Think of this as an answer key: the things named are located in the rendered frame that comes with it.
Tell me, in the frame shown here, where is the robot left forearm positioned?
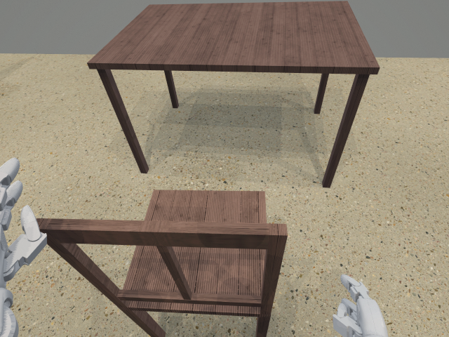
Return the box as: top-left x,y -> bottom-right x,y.
0,288 -> 19,337

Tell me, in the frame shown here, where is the table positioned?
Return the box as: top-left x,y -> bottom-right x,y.
87,1 -> 380,188

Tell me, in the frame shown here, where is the robot left hand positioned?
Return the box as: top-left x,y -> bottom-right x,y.
0,157 -> 47,288

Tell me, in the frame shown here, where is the chair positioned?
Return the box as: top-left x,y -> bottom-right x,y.
36,190 -> 288,337

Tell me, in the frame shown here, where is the robot right hand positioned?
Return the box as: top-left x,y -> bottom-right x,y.
333,275 -> 388,337

